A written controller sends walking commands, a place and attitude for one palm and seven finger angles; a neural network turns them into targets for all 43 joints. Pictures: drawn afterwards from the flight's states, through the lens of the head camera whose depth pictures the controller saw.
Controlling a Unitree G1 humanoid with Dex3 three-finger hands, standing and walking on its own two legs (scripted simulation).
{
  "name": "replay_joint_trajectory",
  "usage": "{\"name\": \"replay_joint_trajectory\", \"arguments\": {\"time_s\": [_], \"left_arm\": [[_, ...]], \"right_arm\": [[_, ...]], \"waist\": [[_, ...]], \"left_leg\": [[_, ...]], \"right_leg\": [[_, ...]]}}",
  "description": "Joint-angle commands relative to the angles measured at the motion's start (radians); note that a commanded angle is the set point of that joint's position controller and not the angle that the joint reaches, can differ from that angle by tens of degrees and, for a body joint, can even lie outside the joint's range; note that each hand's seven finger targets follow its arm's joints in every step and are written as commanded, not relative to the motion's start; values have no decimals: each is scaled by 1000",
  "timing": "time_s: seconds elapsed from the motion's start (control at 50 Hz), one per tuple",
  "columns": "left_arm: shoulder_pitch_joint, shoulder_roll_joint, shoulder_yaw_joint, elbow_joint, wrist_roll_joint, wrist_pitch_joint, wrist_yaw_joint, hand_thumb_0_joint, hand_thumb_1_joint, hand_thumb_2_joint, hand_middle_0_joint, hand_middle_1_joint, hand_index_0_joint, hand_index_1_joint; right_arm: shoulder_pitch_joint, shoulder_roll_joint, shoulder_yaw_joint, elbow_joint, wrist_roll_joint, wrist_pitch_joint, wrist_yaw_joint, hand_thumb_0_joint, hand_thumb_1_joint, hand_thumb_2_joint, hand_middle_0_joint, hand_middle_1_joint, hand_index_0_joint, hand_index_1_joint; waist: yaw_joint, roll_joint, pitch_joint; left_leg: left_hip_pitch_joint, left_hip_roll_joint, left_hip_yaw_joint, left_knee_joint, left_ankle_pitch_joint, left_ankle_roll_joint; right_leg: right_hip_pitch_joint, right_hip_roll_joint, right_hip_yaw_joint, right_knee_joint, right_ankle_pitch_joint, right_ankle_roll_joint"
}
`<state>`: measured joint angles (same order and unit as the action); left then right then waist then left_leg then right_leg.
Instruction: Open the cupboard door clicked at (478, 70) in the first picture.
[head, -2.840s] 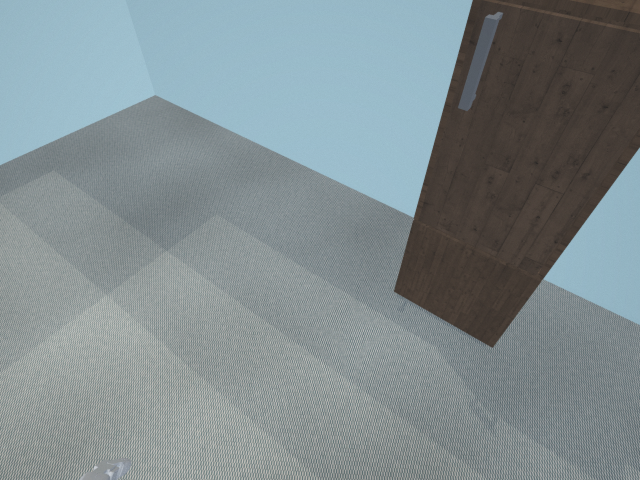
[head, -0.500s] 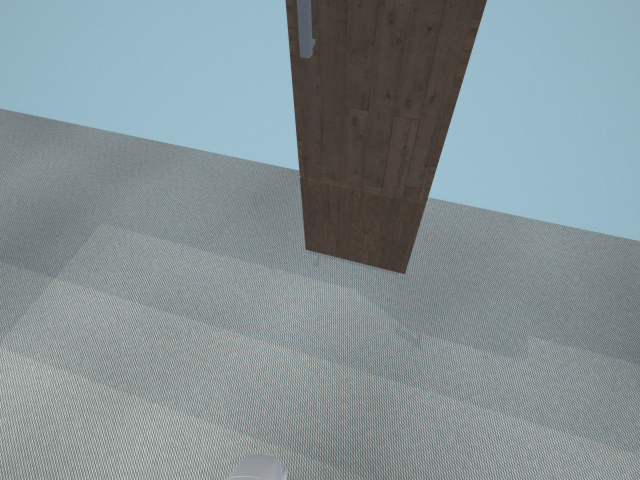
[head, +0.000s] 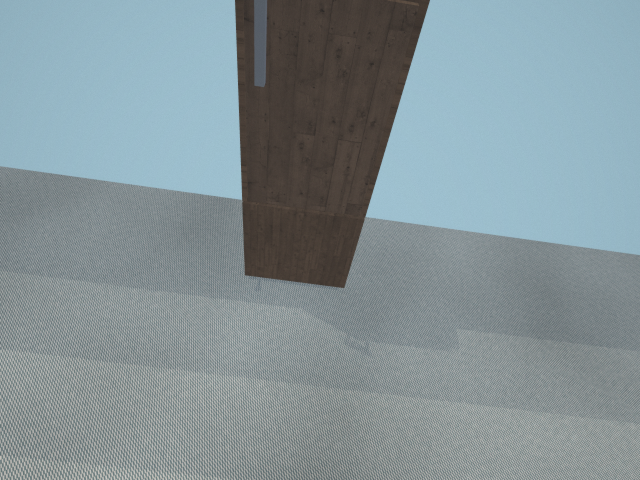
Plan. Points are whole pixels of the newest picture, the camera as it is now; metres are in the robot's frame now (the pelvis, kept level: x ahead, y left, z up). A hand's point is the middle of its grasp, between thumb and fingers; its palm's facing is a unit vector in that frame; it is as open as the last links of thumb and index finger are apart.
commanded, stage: take the last steps up to it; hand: left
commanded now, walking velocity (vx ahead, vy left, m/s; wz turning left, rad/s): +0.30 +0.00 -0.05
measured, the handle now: (262, 38) +0.90 +0.19 +0.14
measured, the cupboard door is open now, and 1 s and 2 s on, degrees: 0 0 0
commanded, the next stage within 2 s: come to a stop and stand still in 0.92 s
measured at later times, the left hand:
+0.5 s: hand (247, 460) +0.19 +0.10 -0.17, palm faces -0.06 -0.99 -0.15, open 7.4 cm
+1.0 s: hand out of the picture +0.14 +0.14 -0.20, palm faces +0.15 -0.98 -0.13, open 7.3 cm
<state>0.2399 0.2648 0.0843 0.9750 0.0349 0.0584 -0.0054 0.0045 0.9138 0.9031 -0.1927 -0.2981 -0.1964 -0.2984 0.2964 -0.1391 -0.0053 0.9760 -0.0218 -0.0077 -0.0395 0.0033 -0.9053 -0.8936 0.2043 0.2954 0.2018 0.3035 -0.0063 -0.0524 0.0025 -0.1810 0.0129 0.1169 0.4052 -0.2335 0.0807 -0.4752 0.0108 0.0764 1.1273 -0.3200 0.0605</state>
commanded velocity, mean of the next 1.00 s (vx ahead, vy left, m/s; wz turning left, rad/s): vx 0.26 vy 0.04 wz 0.02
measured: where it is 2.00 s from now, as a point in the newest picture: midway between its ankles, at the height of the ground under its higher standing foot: outside the picture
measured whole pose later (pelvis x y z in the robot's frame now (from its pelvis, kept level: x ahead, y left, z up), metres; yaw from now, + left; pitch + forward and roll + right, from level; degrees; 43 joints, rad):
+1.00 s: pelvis +0.27 +0.00 -0.03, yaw +2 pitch -1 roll -1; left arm 0.47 0.13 0.03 1.18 0.02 -0.03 0.02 0.01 0.91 0.90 -0.20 -0.30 -0.20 -0.30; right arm 0.10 -0.18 -0.03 0.97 -0.03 -0.05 0.01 0.00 -0.91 -0.89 0.20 0.29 0.20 0.30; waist 0.06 -0.03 0.09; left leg -0.43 0.05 0.16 0.66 -0.21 0.07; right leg -0.17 -0.09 -0.07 1.00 -0.54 0.01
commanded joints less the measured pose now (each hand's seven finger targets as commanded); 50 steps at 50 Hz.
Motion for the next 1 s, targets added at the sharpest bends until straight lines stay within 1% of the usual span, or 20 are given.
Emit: {"name": "replay_joint_trajectory", "arguments": {"time_s": [0.0,0.24,0.34,0.4,0.42,0.44,0.46,0.48,0.5,0.54,0.58,0.62,0.72,0.82,0.86,0.88,0.9,0.92,0.94,0.98], "left_arm": [[-21,18,-3,-53,-1,-24,-10,0,900,900,-200,-300,-200,-300],[-142,-43,-32,-35,-3,-51,-17,0,900,900,-200,-300,-200,-300],[-132,-72,-30,-27,-8,-64,-12,0,900,900,-200,-300,-200,-300],[-24,-74,-24,24,-7,-82,-3,0,900,900,-200,-300,-200,-300],[63,-41,-16,54,-6,-93,4,0,900,900,-200,-300,-200,-300],[189,37,-1,91,0,-110,16,0,900,900,-200,-300,-200,-300],[305,120,15,115,-11,-113,22,0,900,900,-200,-300,-200,-300],[287,109,13,118,-20,-113,27,0,900,900,-200,-300,-200,-300],[222,65,6,110,-20,-120,27,0,900,900,-200,-300,-200,-300],[147,-28,-18,94,-17,-123,30,0,900,900,-200,-300,-200,-300],[154,-76,-26,84,-10,-138,31,0,900,900,-200,-300,-200,-300],[162,-63,-33,89,-11,-147,30,0,900,900,-200,-300,-200,-300],[197,-21,-35,111,-9,-157,31,0,900,900,-200,-300,-200,-300],[243,25,-29,139,-4,-146,38,0,900,900,-200,-300,-200,-300],[228,45,-22,137,-3,-141,38,0,900,900,-200,-300,-200,-300],[224,43,-22,138,-8,-137,37,0,900,900,-200,-300,-200,-300],[278,7,-27,135,-21,-132,31,0,900,900,-200,-300,-200,-300],[325,-50,-41,119,-33,-129,23,0,900,900,-200,-300,-200,-300],[261,-28,-38,94,-27,-122,29,0,900,900,-200,-300,-200,-300],[187,-53,-34,97,-23,-117,23,0,900,900,-200,-300,-200,-300]], "right_arm": [[127,-174,-52,8,-2,-37,-8,0,-900,-900,200,300,200,300],[279,-136,-50,147,-10,-48,-2,0,-900,-900,200,300,200,300],[269,-131,-50,173,-13,-43,5,0,-900,-900,200,300,200,300],[266,-107,-43,187,-7,-44,6,0,-900,-900,200,300,200,300],[255,-86,-40,183,1,-48,10,0,-900,-900,200,300,200,300],[249,-45,-34,157,10,-54,20,0,-900,-900,200,300,200,300],[174,-49,-30,106,3,-53,25,0,-900,-900,200,300,200,300],[139,-85,-46,98,-5,-47,28,0,-900,-900,200,300,200,300],[117,-73,-53,101,-6,-38,35,0,-900,-900,200,300,200,300],[111,-38,-57,112,-6,-25,40,0,-900,-900,200,300,200,300],[131,-1,-55,111,-12,-13,45,0,-900,-900,200,300,200,300],[103,-8,-58,90,-11,-4,51,0,-900,-900,200,300,200,300],[-60,-40,-56,7,-5,-6,73,0,-900,-900,200,300,200,300],[-179,-54,-43,-37,-2,-21,82,0,-900,-900,200,300,200,300],[-52,-87,-50,-9,-6,-30,67,0,-900,-900,200,300,200,300],[81,-124,-59,34,-13,-35,58,0,-900,-900,200,300,200,300],[193,-226,-77,59,-24,-42,44,0,-900,-900,200,300,200,300],[251,-314,-95,72,-13,-44,31,0,-900,-900,200,300,200,300],[220,-315,-92,65,7,-33,24,0,-900,-900,200,300,200,300],[57,-218,-71,35,7,-46,16,0,-900,-900,200,300,200,300]], "waist": [[-30,167,61],[-66,165,100],[-40,164,107],[7,120,56],[44,66,16],[86,-102,-46],[119,-218,-33],[108,-124,10],[87,-137,83],[30,-11,176],[2,14,174],[-8,-30,162],[3,-94,160],[30,-83,144],[-34,-72,69],[-87,-26,-20],[-110,160,-159],[-103,396,-264],[-99,297,-228],[-57,188,-84]], "left_leg": [[114,267,-307,-248,-142,32],[110,292,-301,-291,-213,93],[20,277,-255,-247,-183,89],[-31,206,-163,-95,-67,34],[-127,171,-106,32,-38,4],[-337,85,-3,278,-122,-39],[-513,17,10,528,-345,-67],[-535,61,-70,651,-304,-62],[-526,95,-93,697,-214,-60],[-502,124,-99,718,-92,-70],[-466,128,-79,696,-22,-93],[-462,130,-61,657,13,-109],[-468,127,-27,473,103,-110],[-334,76,22,274,70,-73],[-124,25,41,192,66,-44],[62,16,36,111,142,-37],[305,179,-121,110,328,4],[468,418,-438,39,531,113],[361,435,-438,-34,441,147],[166,389,-329,-87,306,121]], "right_leg": [[-171,-48,-27,-45,19,-10],[-85,-102,-131,-359,-25,-45],[74,-80,-170,-503,-33,-55],[304,-48,-210,-693,94,-63],[473,-105,-146,-731,97,-89],[692,-305,89,-799,-37,-162],[714,-475,377,-910,-46,-245],[617,-488,358,-946,-128,-263],[486,-442,302,-983,-213,-232],[351,-382,157,-1007,-123,-199],[314,-325,1,-990,109,-177],[316,-308,-69,-980,254,-176],[362,-286,-140,-944,459,-176],[422,-296,-156,-856,636,-158],[401,-283,-188,-677,753,-144],[361,-251,-213,-491,708,-118],[210,-151,-256,-254,375,-79],[-8,-21,-232,63,-280,-58],[-30,-53,-126,190,-307,-84],[-97,-118,-96,226,-150,-81]]}}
